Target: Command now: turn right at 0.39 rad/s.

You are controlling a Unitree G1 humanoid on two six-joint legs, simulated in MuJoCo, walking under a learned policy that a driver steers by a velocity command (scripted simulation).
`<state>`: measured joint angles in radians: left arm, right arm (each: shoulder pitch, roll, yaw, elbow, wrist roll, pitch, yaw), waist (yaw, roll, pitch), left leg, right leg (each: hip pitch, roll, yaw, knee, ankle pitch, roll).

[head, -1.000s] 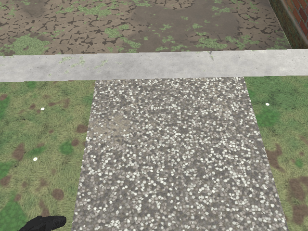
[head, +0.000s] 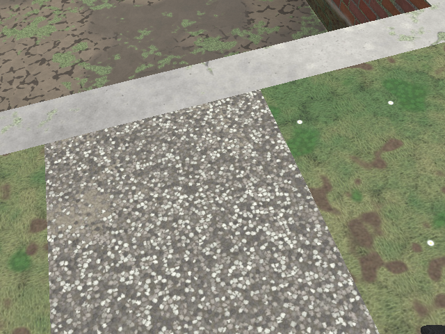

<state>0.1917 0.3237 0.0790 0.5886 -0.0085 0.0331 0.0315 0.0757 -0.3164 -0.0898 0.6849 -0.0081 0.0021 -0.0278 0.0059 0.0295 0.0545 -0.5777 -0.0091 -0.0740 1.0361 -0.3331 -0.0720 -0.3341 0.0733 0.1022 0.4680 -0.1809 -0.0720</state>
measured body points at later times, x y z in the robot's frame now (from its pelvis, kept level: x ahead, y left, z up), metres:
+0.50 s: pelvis +0.08 +0.03 +0.01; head +0.10 +0.06 +0.45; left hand +0.21 +0.34 -0.07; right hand +0.18 -0.25 -0.10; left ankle +0.01 +0.13 -0.74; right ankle +0.12 -0.11 -0.70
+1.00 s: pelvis +0.33 +0.12 -0.03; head +0.36 +0.13 +0.42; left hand +0.09 +0.26 -0.14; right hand +0.67 +0.12 -0.07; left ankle +0.41 +0.36 -0.69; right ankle +0.22 -0.10 -0.74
